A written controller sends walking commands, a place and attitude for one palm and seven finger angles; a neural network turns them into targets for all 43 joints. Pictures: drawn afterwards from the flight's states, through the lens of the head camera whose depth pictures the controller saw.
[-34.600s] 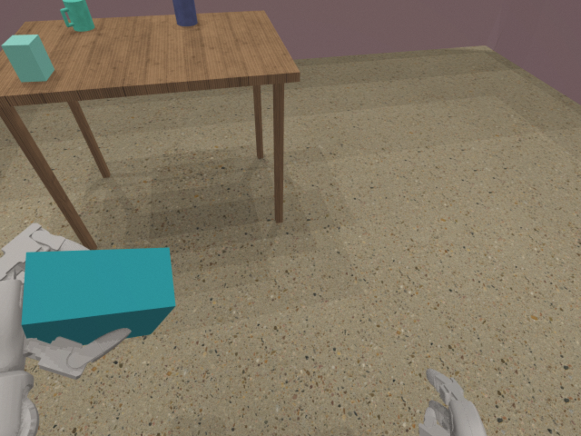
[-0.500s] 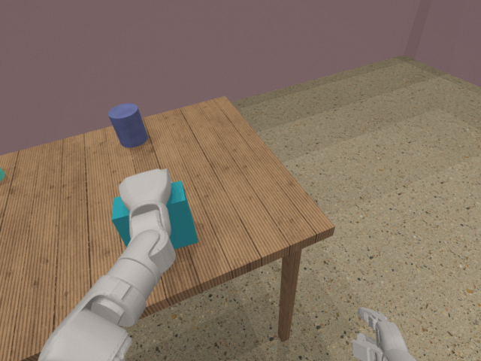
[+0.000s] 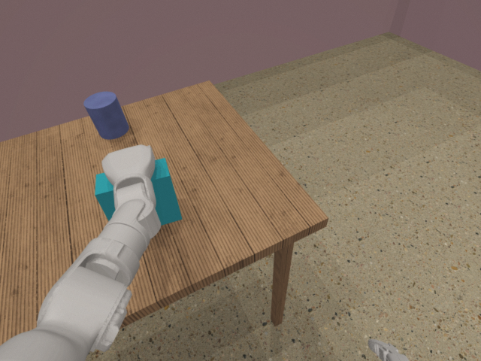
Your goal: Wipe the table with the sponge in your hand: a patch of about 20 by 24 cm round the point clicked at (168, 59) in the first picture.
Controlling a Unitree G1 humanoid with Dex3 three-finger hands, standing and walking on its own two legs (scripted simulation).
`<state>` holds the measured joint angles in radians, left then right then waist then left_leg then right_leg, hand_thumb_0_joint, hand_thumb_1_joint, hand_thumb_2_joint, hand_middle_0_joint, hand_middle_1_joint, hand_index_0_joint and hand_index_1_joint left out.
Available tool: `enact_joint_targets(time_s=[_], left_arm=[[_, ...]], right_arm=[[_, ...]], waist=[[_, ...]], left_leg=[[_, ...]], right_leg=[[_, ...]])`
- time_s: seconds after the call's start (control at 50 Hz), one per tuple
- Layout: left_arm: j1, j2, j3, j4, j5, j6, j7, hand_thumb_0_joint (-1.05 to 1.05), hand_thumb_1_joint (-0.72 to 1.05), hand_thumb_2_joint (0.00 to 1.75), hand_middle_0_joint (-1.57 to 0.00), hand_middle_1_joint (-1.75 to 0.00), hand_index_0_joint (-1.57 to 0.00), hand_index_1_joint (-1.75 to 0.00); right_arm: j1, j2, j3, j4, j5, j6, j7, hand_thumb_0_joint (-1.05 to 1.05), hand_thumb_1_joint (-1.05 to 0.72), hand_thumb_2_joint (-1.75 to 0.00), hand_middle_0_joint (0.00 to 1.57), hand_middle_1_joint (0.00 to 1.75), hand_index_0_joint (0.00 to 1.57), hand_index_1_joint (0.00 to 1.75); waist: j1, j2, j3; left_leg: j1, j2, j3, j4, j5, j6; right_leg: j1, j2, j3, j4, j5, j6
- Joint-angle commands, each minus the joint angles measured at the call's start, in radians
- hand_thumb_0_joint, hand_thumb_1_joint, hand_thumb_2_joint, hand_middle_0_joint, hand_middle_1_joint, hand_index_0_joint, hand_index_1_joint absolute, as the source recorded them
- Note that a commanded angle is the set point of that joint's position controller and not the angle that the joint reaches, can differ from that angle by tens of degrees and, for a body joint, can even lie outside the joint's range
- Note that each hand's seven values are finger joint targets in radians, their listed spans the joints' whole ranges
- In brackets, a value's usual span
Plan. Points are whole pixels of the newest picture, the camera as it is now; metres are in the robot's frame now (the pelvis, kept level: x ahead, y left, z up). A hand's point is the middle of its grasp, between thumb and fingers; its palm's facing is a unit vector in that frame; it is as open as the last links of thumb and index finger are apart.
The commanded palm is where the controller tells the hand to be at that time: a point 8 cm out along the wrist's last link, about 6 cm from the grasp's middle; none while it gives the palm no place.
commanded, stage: wipe forward along the third lane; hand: left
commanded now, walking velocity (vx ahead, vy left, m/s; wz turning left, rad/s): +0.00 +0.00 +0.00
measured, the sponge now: (144, 205) +0.41 +0.21 +0.02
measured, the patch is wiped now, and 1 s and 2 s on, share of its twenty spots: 0.95 1.00 1.00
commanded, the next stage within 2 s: wipe back along the third lane in 0.68 s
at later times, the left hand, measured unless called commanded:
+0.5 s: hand (127, 172) +0.45 +0.24 +0.07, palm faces -0.08 -0.02 -1.00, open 10.3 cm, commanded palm +0.44 +0.24 +0.10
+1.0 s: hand (121, 165) +0.48 +0.26 +0.07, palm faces -0.03 -0.02 -1.00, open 10.4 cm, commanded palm +0.44 +0.24 +0.10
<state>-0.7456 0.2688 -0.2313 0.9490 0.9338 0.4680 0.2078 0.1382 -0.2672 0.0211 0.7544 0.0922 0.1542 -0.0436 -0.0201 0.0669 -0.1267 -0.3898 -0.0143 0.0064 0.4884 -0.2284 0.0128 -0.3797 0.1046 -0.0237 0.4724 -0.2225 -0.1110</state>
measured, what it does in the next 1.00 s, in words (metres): shifts its weight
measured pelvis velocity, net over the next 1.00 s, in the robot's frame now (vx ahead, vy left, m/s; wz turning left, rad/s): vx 0.02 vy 0.06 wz -0.02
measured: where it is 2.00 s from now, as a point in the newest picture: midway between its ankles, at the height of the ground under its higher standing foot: outside the picture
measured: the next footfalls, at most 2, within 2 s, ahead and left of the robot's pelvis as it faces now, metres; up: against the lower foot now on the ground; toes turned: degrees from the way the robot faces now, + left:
none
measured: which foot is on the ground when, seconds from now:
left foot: down 0.00-1.00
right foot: down 0.00-1.00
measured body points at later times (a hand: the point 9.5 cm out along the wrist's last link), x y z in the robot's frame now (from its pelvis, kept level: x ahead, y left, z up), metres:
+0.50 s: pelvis +0.01 +0.02 +0.00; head +0.04 +0.01 +0.45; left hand +0.45 +0.24 +0.12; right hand +0.12 -0.24 -0.13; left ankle +0.01 +0.12 -0.74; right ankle +0.00 -0.04 -0.74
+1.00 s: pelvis +0.02 +0.06 +0.00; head +0.06 +0.05 +0.45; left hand +0.48 +0.26 +0.12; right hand +0.07 -0.21 -0.14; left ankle +0.01 +0.12 -0.74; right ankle +0.00 -0.04 -0.74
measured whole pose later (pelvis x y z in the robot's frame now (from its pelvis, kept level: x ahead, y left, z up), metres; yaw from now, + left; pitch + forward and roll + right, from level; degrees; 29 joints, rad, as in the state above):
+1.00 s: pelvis +0.02 +0.06 +0.00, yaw -1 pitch +13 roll -2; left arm -0.91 0.31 -0.18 1.14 0.95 0.41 0.30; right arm 0.27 -0.26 -0.01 0.81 0.06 0.13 0.01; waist -0.06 0.06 -0.17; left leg -0.50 -0.04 0.03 0.55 -0.27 0.08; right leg -0.47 0.08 0.00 0.48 -0.24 -0.04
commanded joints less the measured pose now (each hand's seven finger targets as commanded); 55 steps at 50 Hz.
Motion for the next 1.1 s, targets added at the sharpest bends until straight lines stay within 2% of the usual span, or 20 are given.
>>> enact_joint_targets(time_s=[0.0,0.08,0.1,0.14,0.18,0.2,0.28,0.32,0.38,0.42,0.48,0.56,0.58,0.64,0.74,0.8,0.82,0.92,1.0,1.08], left_arm=[[-0.332,0.190,0.054,-0.057,0.020,-0.008,0.019,0.00,0.10,1.30,-1.20,-1.60,-1.20,-1.60],[-0.352,0.191,0.053,-0.053,0.021,-0.009,0.016,0.00,0.10,1.30,-1.20,-1.60,-1.20,-1.60],[-0.354,0.217,0.069,-0.036,0.032,-0.011,0.020,0.00,0.10,1.30,-1.20,-1.60,-1.20,-1.60],[-0.336,0.194,0.055,-0.023,0.036,-0.010,0.020,0.00,0.10,1.30,-1.20,-1.60,-1.20,-1.60],[-0.336,0.228,0.084,-0.021,0.032,-0.012,0.020,0.00,0.10,1.30,-1.20,-1.60,-1.20,-1.60],[-0.350,0.212,0.065,-0.021,0.032,-0.015,0.021,0.00,0.10,1.30,-1.20,-1.60,-1.20,-1.60],[-0.377,0.266,0.100,-0.001,0.036,-0.013,0.019,0.00,0.10,1.30,-1.20,-1.60,-1.20,-1.60],[-0.400,0.243,0.068,0.013,0.049,-0.015,0.018,0.00,0.10,1.30,-1.20,-1.60,-1.20,-1.60],[-0.418,0.278,0.100,0.024,0.049,-0.022,0.017,0.00,0.10,1.30,-1.20,-1.60,-1.20,-1.60],[-0.419,0.221,0.053,0.039,0.059,-0.027,0.017,0.00,0.10,1.30,-1.20,-1.60,-1.20,-1.60],[-0.489,0.225,0.065,0.040,0.050,-0.035,0.020,0.00,0.10,1.30,-1.20,-1.60,-1.20,-1.60],[-0.551,0.243,0.063,0.098,0.058,-0.035,0.035,0.00,0.10,1.30,-1.20,-1.60,-1.20,-1.60],[-0.569,0.286,0.103,0.098,0.054,-0.042,0.037,0.00,0.10,1.30,-1.20,-1.60,-1.20,-1.60],[-0.594,0.295,0.091,0.150,0.076,-0.039,0.045,0.00,0.10,1.30,-1.20,-1.60,-1.20,-1.60],[-0.607,0.248,0.071,0.185,0.080,-0.050,0.046,0.00,0.10,1.30,-1.20,-1.60,-1.20,-1.60],[-0.527,0.217,0.087,0.178,0.062,-0.069,0.051,0.00,0.10,1.30,-1.20,-1.60,-1.20,-1.60],[-0.490,0.190,0.074,0.172,0.051,-0.070,0.053,0.00,0.10,1.30,-1.20,-1.60,-1.20,-1.60],[-0.426,0.121,0.051,0.149,0.016,-0.055,0.070,0.00,0.10,1.30,-1.20,-1.60,-1.20,-1.60],[-0.393,0.065,0.019,0.109,0.002,-0.022,0.076,0.00,0.10,1.30,-1.20,-1.60,-1.20,-1.60],[-0.357,0.023,0.007,0.037,-0.017,0.005,0.071,0.00,0.10,1.30,-1.20,-1.60,-1.20,-1.60]], right_arm=[[-0.098,-0.121,-0.041,-0.129,-0.001,-0.036,-0.005,0.00,-0.90,-0.90,0.20,0.30,0.20,0.30],[-0.096,-0.119,-0.040,-0.134,0.001,-0.034,-0.002,0.00,-0.90,-0.90,0.20,0.30,0.20,0.30],[-0.078,-0.126,-0.044,-0.121,-0.004,-0.032,-0.002,0.00,-0.90,-0.90,0.20,0.30,0.20,0.30],[-0.069,-0.125,-0.045,-0.122,-0.006,-0.031,0.003,0.00,-0.90,-0.90,0.20,0.30,0.20,0.30],[-0.075,-0.127,-0.045,-0.125,-0.006,-0.030,0.003,0.00,-0.90,-0.90,0.20,0.30,0.20,0.30],[-0.062,-0.129,-0.046,-0.124,-0.008,-0.030,0.003,0.00,-0.90,-0.90,0.20,0.30,0.20,0.30],[-0.060,-0.135,-0.045,-0.118,-0.007,-0.027,0.002,0.00,-0.90,-0.90,0.20,0.30,0.20,0.30],[-0.043,-0.136,-0.047,-0.112,-0.010,-0.027,0.001,0.00,-0.90,-0.90,0.20,0.30,0.20,0.30],[-0.036,-0.137,-0.048,-0.112,-0.010,-0.029,0.001,0.00,-0.90,-0.90,0.20,0.30,0.20,0.30],[-0.019,-0.133,-0.051,-0.109,-0.012,-0.030,0.004,0.00,-0.90,-0.90,0.20,0.30,0.20,0.30],[-0.013,-0.133,-0.053,-0.102,-0.013,-0.036,0.004,0.00,-0.90,-0.90,0.20,0.30,0.20,0.30],[0.024,-0.141,-0.054,-0.080,-0.019,-0.044,0.002,0.00,-0.90,-0.90,0.20,0.30,0.20,0.30],[0.027,-0.144,-0.053,-0.077,-0.020,-0.049,0.002,0.00,-0.90,-0.90,0.20,0.30,0.20,0.30],[0.059,-0.149,-0.055,-0.062,-0.025,-0.053,0.006,0.00,-0.90,-0.90,0.20,0.30,0.20,0.30],[0.095,-0.148,-0.066,-0.052,-0.032,-0.063,0.021,0.00,-0.90,-0.90,0.20,0.30,0.20,0.30],[0.104,-0.143,-0.074,-0.056,-0.039,-0.069,0.032,0.00,-0.90,-0.90,0.20,0.30,0.20,0.30],[0.099,-0.140,-0.075,-0.064,-0.038,-0.068,0.036,0.00,-0.90,-0.90,0.20,0.30,0.20,0.30],[0.070,-0.135,-0.075,-0.063,-0.030,-0.063,0.050,0.00,-0.90,-0.90,0.20,0.30,0.20,0.30],[0.027,-0.126,-0.072,-0.066,-0.025,-0.053,0.057,0.00,-0.90,-0.90,0.20,0.30,0.20,0.30],[-0.024,-0.116,-0.070,-0.084,-0.019,-0.041,0.061,0.00,-0.90,-0.90,0.20,0.30,0.20,0.30]], waist=[[-0.015,-0.162,-0.223],[-0.014,-0.154,-0.241],[-0.019,-0.150,-0.239],[-0.016,-0.138,-0.250],[-0.008,-0.150,-0.269],[-0.023,-0.162,-0.258],[-0.021,-0.152,-0.247],[-0.040,-0.134,-0.235],[-0.032,-0.123,-0.263],[-0.044,-0.104,-0.258],[-0.056,-0.099,-0.267],[-0.084,-0.120,-0.265],[-0.072,-0.110,-0.291],[-0.089,-0.098,-0.297],[-0.098,-0.078,-0.313],[-0.062,-0.059,-0.371],[-0.058,-0.083,-0.374],[-0.042,-0.125,-0.307],[-0.025,-0.087,-0.272],[-0.003,-0.096,-0.295]], left_leg=[[-0.007,-0.014,0.005,-0.019,0.082,0.046],[-0.019,-0.015,0.005,-0.020,0.094,0.045],[-0.007,-0.013,0.007,-0.015,0.107,0.047],[-0.001,-0.014,0.011,-0.010,0.126,0.046],[-0.011,-0.015,0.006,-0.012,0.134,0.046],[-0.010,-0.014,0.010,-0.009,0.135,0.048],[-0.023,-0.014,0.006,-0.013,0.132,0.047],[-0.011,-0.013,0.008,-0.009,0.130,0.048],[-0.008,-0.011,-0.001,-0.012,0.140,0.047],[0.007,-0.011,0.002,-0.002,0.151,0.047],[0.013,-0.004,-0.009,-0.001,0.149,0.047],[0.006,0.001,-0.012,0.005,0.118,0.047],[0.003,0.004,-0.021,0.004,0.134,0.046],[-0.001,0.005,-0.021,0.018,0.140,0.044],[0.027,0.016,-0.032,0.036,0.180,0.041],[0.057,0.019,-0.038,0.045,0.242,0.037],[0.061,0.019,-0.035,0.045,0.254,0.037],[0.053,0.021,-0.034,0.022,0.244,0.036],[0.095,0.026,-0.041,0.003,0.263,0.028],[0.139,0.033,-0.051,-0.009,0.311,0.015]], right_leg=[[0.206,-0.114,0.136,-0.080,0.253,0.084],[0.220,-0.117,0.139,-0.076,0.287,0.083],[0.212,-0.113,0.133,-0.070,0.302,0.081],[0.214,-0.113,0.128,-0.064,0.338,0.079],[0.230,-0.112,0.132,-0.063,0.350,0.079],[0.230,-0.114,0.126,-0.061,0.368,0.082],[0.218,-0.113,0.129,-0.064,0.360,0.080],[0.188,-0.110,0.115,-0.063,0.343,0.080],[0.187,-0.106,0.108,-0.059,0.334,0.075],[0.160,-0.102,0.093,-0.053,0.336,0.075],[0.128,-0.097,0.084,-0.052,0.311,0.074],[0.088,-0.092,0.076,-0.054,0.250,0.079],[0.099,-0.091,0.073,-0.042,0.262,0.074],[0.076,-0.087,0.069,-0.033,0.260,0.075],[0.023,-0.073,0.051,-0.020,0.262,0.071],[0.044,-0.067,0.042,-0.002,0.300,0.063],[0.056,-0.066,0.041,-0.007,0.311,0.065],[0.067,-0.065,0.033,-0.022,0.309,0.065],[0.049,-0.062,0.021,-0.026,0.278,0.056],[0.070,-0.063,0.012,-0.022,0.286,0.048]])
